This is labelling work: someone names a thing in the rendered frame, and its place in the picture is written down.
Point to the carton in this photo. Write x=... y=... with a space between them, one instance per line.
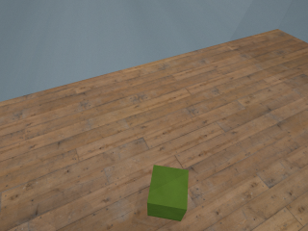
x=168 y=193

